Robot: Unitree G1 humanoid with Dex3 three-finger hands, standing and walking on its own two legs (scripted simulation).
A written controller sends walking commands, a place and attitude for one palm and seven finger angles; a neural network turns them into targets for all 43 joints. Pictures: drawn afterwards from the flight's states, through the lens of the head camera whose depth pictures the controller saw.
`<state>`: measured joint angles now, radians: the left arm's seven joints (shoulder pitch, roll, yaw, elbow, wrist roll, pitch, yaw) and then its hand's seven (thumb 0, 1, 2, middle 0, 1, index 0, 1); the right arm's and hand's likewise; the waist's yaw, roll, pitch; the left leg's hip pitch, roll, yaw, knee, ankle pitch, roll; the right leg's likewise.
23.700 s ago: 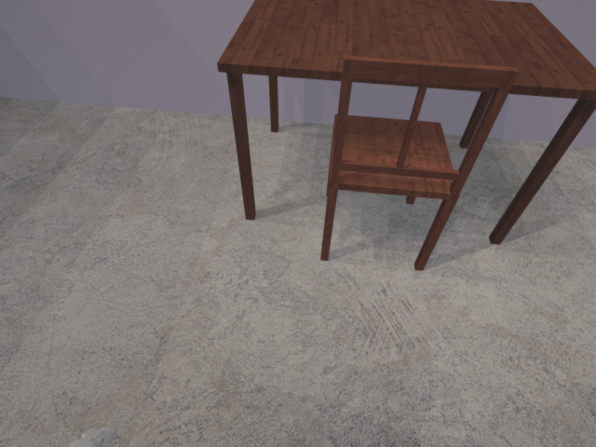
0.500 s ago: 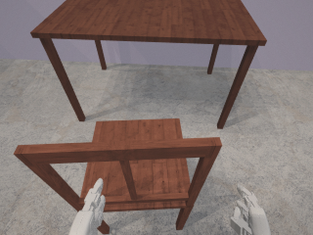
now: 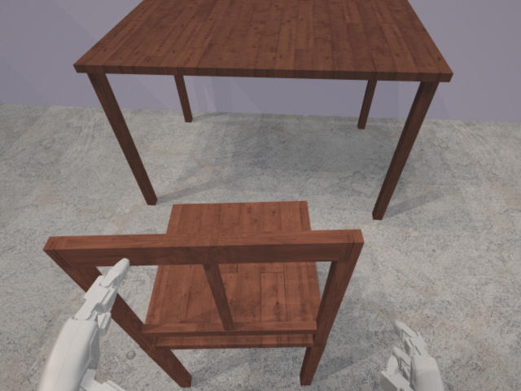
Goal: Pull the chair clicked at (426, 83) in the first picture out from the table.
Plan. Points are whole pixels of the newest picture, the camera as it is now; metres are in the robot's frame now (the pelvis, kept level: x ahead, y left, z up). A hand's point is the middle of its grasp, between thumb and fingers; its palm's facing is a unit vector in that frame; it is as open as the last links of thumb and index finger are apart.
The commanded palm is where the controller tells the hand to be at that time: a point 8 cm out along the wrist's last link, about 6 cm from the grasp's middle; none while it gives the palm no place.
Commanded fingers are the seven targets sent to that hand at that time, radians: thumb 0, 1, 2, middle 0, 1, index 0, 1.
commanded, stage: draw the hand back to the body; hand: left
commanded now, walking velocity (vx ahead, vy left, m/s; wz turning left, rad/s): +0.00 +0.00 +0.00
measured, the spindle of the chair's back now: (220, 298) +0.29 +0.10 -0.06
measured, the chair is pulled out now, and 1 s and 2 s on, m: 0.56 0.56 0.56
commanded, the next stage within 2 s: step back with the hand held close in 0.98 s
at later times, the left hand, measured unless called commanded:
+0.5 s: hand (36, 268) +0.20 +0.25 +0.19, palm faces +0.44 -0.79 -0.42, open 10.6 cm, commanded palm +0.15 +0.29 +0.21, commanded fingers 0.00 0.75 0.83 -0.18 -0.27 -0.18 -0.27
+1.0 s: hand (25, 243) +0.22 +0.27 +0.20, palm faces +0.44 -0.78 -0.44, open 7.4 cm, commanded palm +0.17 +0.31 +0.22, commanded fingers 0.00 0.90 0.90 -0.20 -0.30 -0.20 -0.30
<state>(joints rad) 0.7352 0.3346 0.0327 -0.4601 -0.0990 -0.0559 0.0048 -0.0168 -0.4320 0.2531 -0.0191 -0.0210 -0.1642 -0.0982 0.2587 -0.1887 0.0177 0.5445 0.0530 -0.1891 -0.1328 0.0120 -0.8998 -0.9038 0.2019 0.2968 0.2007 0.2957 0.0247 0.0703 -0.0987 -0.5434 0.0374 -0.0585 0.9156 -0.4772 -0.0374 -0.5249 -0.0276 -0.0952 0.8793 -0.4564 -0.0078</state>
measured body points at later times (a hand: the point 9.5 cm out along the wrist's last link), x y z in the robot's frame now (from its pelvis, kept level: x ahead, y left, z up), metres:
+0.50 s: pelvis +0.02 +0.00 +0.04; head +0.00 -0.03 +0.49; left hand +0.17 +0.29 +0.21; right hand +0.22 -0.21 -0.03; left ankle +0.00 +0.14 -0.69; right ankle +0.00 -0.11 -0.69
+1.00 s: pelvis +0.02 +0.01 +0.05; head +0.02 -0.02 +0.50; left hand +0.19 +0.31 +0.23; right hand +0.21 -0.22 -0.04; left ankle +0.00 +0.14 -0.69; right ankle +0.00 -0.11 -0.69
